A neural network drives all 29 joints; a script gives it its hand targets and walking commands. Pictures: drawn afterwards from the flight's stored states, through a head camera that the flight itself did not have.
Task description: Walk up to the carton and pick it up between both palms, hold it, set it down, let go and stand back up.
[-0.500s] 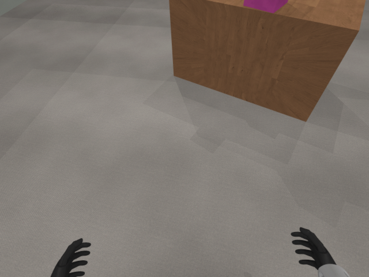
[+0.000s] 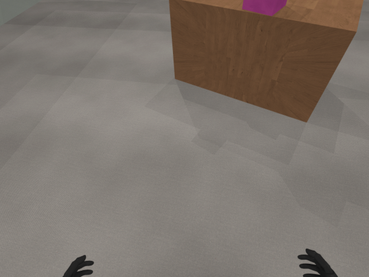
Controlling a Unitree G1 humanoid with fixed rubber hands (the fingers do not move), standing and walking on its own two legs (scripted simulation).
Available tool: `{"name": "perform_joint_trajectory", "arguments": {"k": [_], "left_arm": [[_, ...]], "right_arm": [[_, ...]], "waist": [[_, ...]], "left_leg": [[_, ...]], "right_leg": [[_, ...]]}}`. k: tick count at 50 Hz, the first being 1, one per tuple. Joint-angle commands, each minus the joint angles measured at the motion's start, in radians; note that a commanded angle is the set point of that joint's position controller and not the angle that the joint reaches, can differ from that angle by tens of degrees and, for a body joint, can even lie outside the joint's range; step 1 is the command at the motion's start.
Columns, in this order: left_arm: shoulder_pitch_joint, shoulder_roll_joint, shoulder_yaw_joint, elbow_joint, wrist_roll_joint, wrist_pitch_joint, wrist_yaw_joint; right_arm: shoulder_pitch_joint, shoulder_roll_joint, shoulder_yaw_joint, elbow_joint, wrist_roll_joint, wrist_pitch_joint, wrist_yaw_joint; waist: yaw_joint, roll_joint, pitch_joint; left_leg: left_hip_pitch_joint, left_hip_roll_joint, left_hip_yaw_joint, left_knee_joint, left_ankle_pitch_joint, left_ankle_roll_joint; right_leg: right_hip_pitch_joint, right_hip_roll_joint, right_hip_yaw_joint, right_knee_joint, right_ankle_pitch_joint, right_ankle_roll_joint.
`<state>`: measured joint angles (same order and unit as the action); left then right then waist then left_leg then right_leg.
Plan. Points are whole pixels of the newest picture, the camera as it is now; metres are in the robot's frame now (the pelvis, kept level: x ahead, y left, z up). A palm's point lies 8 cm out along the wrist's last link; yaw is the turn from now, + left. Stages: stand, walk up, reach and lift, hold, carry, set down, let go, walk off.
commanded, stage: stand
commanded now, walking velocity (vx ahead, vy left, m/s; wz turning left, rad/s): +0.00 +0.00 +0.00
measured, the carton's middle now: out of the picture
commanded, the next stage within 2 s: walk up in 0.68 s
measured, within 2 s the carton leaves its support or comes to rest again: neither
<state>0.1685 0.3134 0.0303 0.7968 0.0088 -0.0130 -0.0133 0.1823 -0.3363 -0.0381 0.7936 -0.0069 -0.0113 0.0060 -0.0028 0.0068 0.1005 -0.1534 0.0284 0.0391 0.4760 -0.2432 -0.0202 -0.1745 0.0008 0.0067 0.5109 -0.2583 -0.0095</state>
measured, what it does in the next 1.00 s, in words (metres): stands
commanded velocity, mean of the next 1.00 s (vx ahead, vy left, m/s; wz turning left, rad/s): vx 0.00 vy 0.00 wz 0.00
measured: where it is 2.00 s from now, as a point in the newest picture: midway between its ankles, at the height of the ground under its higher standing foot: (225, 236)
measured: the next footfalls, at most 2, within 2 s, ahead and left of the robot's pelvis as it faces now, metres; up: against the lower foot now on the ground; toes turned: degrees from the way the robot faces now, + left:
right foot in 1.24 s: +0.18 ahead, -0.25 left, +0.00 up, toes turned -22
left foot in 1.80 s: +0.53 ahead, -0.08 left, +0.00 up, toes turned -18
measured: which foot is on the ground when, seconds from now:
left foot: down 0.00-1.00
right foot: down 0.00-0.92, up 0.94-1.00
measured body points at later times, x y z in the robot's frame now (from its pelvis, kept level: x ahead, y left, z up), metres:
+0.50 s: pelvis +0.01 +0.00 +0.01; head +0.03 +0.00 +0.46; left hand +0.13 +0.29 -0.11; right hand +0.11 -0.30 -0.11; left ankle +0.01 +0.13 -0.74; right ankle +0.02 -0.11 -0.74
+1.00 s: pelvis +0.01 +0.01 +0.00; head +0.02 +0.00 +0.45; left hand +0.12 +0.31 -0.10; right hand +0.09 -0.32 -0.10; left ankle +0.01 +0.13 -0.74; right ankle +0.03 -0.12 -0.70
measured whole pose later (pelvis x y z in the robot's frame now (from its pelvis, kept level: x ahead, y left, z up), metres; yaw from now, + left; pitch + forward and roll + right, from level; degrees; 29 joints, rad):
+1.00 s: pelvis +0.01 +0.01 +0.00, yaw -6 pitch -3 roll +2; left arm 0.21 0.37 0.07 0.88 0.03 0.01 -0.06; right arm 0.18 -0.39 -0.07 0.87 -0.06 -0.07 -0.01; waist 0.02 -0.02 0.08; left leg -0.09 0.04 0.16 0.38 -0.22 0.02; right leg -0.37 -0.05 0.03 0.81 -0.40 -0.02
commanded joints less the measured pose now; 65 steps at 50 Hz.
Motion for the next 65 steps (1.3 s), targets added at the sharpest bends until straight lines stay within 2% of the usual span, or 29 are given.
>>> {"name": "perform_joint_trajectory", "arguments": {"k": [1, 8, 11, 15, 16, 21, 26, 29, 31, 33, 34, 36, 37, 41, 43, 44, 46, 48, 50, 51, 54, 57, 59, 60, 61, 62, 63, 64, 65], "left_arm": [[-0.048, 0.188, 0.045, -0.069, -0.001, -0.023, 0.012], [-0.066, 0.196, 0.045, -0.024, 0.013, -0.024, 0.019], [-0.072, 0.202, 0.038, -0.028, -0.003, -0.023, 0.004], [-0.064, 0.193, 0.041, 0.007, 0.002, -0.026, 0.016], [-0.090, 0.221, 0.046, -0.004, 0.009, -0.025, 0.019], [-0.015, 0.210, 0.037, 0.035, 0.001, -0.028, 0.018], [-0.059, 0.223, 0.038, 0.049, -0.002, -0.023, 0.024], [-0.070, 0.211, 0.036, 0.081, -0.004, -0.013, 0.024], [-0.016, 0.208, 0.023, 0.109, -0.009, -0.015, 0.021], [-0.066, 0.237, 0.032, 0.090, -0.002, -0.011, 0.027], [-0.045, 0.208, 0.024, 0.108, -0.004, -0.013, 0.024], [-0.021, 0.211, 0.031, 0.129, -0.014, -0.020, 0.038], [-0.067, 0.229, 0.033, 0.124, -0.003, -0.010, 0.033], [-0.081, 0.197, 0.016, 0.128, -0.012, -0.011, 0.037], [-0.066, 0.244, 0.034, 0.146, -0.014, -0.016, 0.030], [0.001, 0.265, 0.076, 0.058, 0.013, -0.015, -0.007], [-0.123, 0.223, 0.063, -0.014, 0.030, -0.002, -0.046], [-0.158, 0.241, 0.083, -0.090, 0.025, 0.002, -0.062], [-0.027, 0.247, 0.094, -0.075, 0.032, 0.002, -0.076], [0.029, 0.230, 0.102, -0.080, 0.026, 0.005, -0.088], [-0.007, 0.226, 0.111, -0.134, 0.025, 0.009, -0.119], [0.096, 0.213, 0.107, -0.120, 0.019, 0.015, -0.125], [0.074, 0.218, 0.102, -0.131, 0.011, 0.015, -0.119], [0.120, 0.277, 0.113, -0.118, 0.009, 0.014, -0.110], [0.219, 0.273, 0.124, -0.094, 0.010, -0.004, -0.091], [0.360, 0.347, 0.150, -0.043, 0.011, -0.015, -0.064], [0.426, 0.426, 0.165, -0.051, 0.015, -0.016, -0.037], [0.358, 0.390, 0.130, -0.095, 0.005, -0.017, -0.018], [0.278, 0.452, 0.136, -0.149, 0.004, -0.023, -0.006]], "right_arm": [[-0.103, -0.139, -0.040, -0.106, 0.004, -0.021, 0.000], [-0.036, -0.150, -0.027, -0.030, 0.006, -0.018, -0.004], [-0.062, -0.166, -0.033, -0.041, 0.000, -0.024, -0.013], [-0.073, -0.194, -0.036, -0.018, 0.009, -0.025, -0.008], [-0.047, -0.171, -0.027, 0.012, 0.012, -0.023, -0.014], [-0.038, -0.156, -0.017, 0.031, 0.000, -0.012, -0.015], [-0.069, -0.219, -0.039, 0.041, -0.001, -0.026, -0.013], [-0.018, -0.174, -0.027, 0.074, 0.010, -0.018, -0.019], [-0.071, -0.180, -0.030, 0.068, 0.008, -0.007, -0.014], [-0.035, -0.191, -0.027, 0.091, -0.003, -0.004, -0.024], [-0.028, -0.208, -0.033, 0.093, 0.001, -0.012, -0.017], [-0.106, -0.176, -0.019, 0.069, 0.003, -0.010, -0.015], [-0.039, -0.205, -0.025, 0.099, 0.008, -0.015, -0.021], [-0.080, -0.197, -0.031, 0.098, -0.002, -0.007, -0.018], [-0.063, -0.189, -0.020, 0.111, 0.010, -0.015, -0.025], [0.010, -0.331, -0.096, 0.072, -0.037, -0.035, -0.017], [0.136, -0.354, -0.106, 0.081, -0.049, -0.049, -0.031], [0.074, -0.339, -0.115, 0.024, -0.068, -0.077, -0.037], [0.031, -0.343, -0.119, -0.039, -0.053, -0.095, -0.032], [0.007, -0.348, -0.130, -0.065, -0.064, -0.097, -0.028], [0.004, -0.360, -0.133, -0.115, -0.076, -0.102, -0.021], [-0.025, -0.342, -0.131, -0.125, -0.068, -0.080, -0.002], [0.017, -0.340, -0.122, -0.127, -0.053, -0.069, 0.001], [0.011, -0.336, -0.121, -0.137, -0.069, -0.067, 0.005], [0.032, -0.304, -0.109, -0.163, -0.071, -0.058, 0.017], [0.015, -0.249, -0.084, -0.186, -0.071, -0.053, 0.027], [-0.034, -0.188, -0.065, -0.260, -0.056, -0.051, 0.038], [-0.061, -0.206, -0.066, -0.287, -0.043, -0.041, 0.043], [0.016, -0.284, -0.088, -0.291, -0.007, -0.015, 0.045]], "waist": [[0.011, -0.015, -0.112], [-0.007, 0.024, -0.077], [-0.003, -0.044, -0.041], [0.004, 0.003, -0.105], [-0.007, -0.074, -0.095], [0.010, 0.012, -0.096], [0.024, -0.042, -0.118], [-0.011, -0.046, -0.103], [0.012, 0.054, -0.098], [-0.003, -0.010, -0.116], [-0.010, 0.037, -0.146], [0.026, -0.008, -0.120], [-0.008, -0.034, -0.090], [-0.006, 0.036, -0.083], [-0.002, -0.010, -0.050], [-0.021, 0.044, -0.077], [-0.112, 0.195, -0.024], [-0.059, 0.057, 0.074], [-0.024, 0.053, -0.051], [-0.003, 0.128, -0.067], [0.002, 0.064, -0.005], [0.026, 0.156, -0.008], [0.013, 0.075, 0.058], [0.041, 0.055, 0.037], [0.087, -0.079, -0.014], [0.162, -0.248, -0.069], [0.197, -0.454, -0.066], [0.141, -0.217, 0.011], [0.086, -0.152, 0.050]], "left_leg": [[0.060, 0.072, -0.068, -0.088, 0.048, 0.046], [0.006, 0.084, -0.069, -0.123, 0.024, 0.048], [0.012, 0.083, -0.066, -0.116, 0.028, 0.046], [0.032, 0.087, -0.082, -0.127, 0.060, 0.047], [0.043, 0.099, -0.096, -0.131, 0.069, 0.048], [0.033, 0.098, -0.071, -0.141, 0.125, 0.047], [0.067, 0.111, -0.076, -0.122, 0.252, 0.037], [0.081, 0.100, -0.057, -0.137, 0.221, 0.036], [0.087, 0.101, -0.070, -0.125, 0.215, 0.039], [0.109, 0.106, -0.073, -0.134, 0.181, 0.036], [0.109, 0.102, -0.069, -0.151, 0.168, 0.041], [0.105, 0.110, -0.084, -0.156, 0.235, 0.035], [0.104, 0.117, -0.070, -0.149, 0.219, 0.035], [0.098, 0.106, -0.063, -0.166, 0.135, 0.037], [0.055, 0.097, -0.080, -0.195, 0.087, 0.028], [0.220, 0.096, -0.029, -0.126, -0.388, 0.111], [0.321, 0.389, -0.314, -0.349, -0.527, 0.251], [0.262, 0.455, -0.378, -0.386, -0.467, 0.297], [0.186, 0.435, -0.242, -0.353, -0.416, 0.273], [0.171, 0.412, -0.182, -0.371, -0.474, 0.281], [0.123, 0.364, -0.066, -0.357, -0.421, 0.255], [-0.001, 0.261, 0.163, -0.267, -0.496, 0.213], [-0.153, 0.264, 0.187, -0.198, -0.572, 0.189], [-0.211, 0.256, 0.184, -0.116, -0.582, 0.173], [-0.273, 0.188, 0.246, 0.080, -0.554, 0.152], [-0.399, 0.122, 0.279, 0.418, -0.473, 0.128], [-0.579, 0.019, 0.228, 0.782, -0.552, 0.094], [-0.651, 0.046, -0.025, 0.896, -0.396, 0.077], [-0.604, 0.075, -0.030, 0.893, -0.329, 0.073]], "right_leg": [[-0.027, -0.081, 0.076, -0.123, 0.086, -0.026], [-0.009, -0.101, 0.103, -0.128, 0.055, -0.033], [-0.053, -0.097, 0.105, -0.167, 0.002, -0.028], [0.011, -0.105, 0.085, -0.161, 0.093, -0.033], [-0.010, -0.100, 0.097, -0.169, 0.115, -0.032], [0.026, -0.113, 0.102, -0.158, 0.158, -0.033], [0.038, -0.117, 0.060, -0.150, 0.274, -0.015], [0.029, -0.113, 0.079, -0.144, 0.313, -0.026], [0.041, -0.118, 0.076, -0.160, 0.280, -0.018], [0.018, -0.116, 0.078, -0.180, 0.244, -0.018], [0.057, -0.120, 0.078, -0.173, 0.268, -0.013], [0.052, -0.109, 0.063, -0.164, 0.283, -0.009], [0.031, -0.125, 0.081, -0.199, 0.286, -0.016], [0.013, -0.125, 0.086, -0.210, 0.179, -0.009], [0.021, -0.101, 0.070, -0.221, 0.110, -0.005], [-0.226, -0.047, 0.087, -0.083, -0.278, -0.059], [-0.543, -0.066, 0.003, 0.292, -0.215, -0.024], [-0.636, -0.152, 0.134, 0.430, -0.178, -0.013], [-0.527, -0.174, 0.120, 0.492, -0.160, -0.014], [-0.483, -0.193, 0.080, 0.452, -0.151, -0.007], [-0.444, -0.198, 0.048, 0.309, -0.062, -0.017], [-0.235, -0.113, -0.154, 0.196, -0.022, -0.007], [-0.138, -0.098, -0.187, 0.186, 0.031, -0.015], [-0.034, -0.082, -0.186, 0.213, 0.006, -0.022], [0.077, -0.014, -0.203, 0.207, -0.031, -0.048], [0.224, -0.024, -0.099, 0.116, -0.170, -0.085], [0.212, -0.197, 0.369, -0.214, -0.642, -0.142], [0.090, -0.374, 0.726, -0.418, -0.768, -0.170], [0.016, -0.423, 0.791, -0.490, -0.854, -0.212]]}}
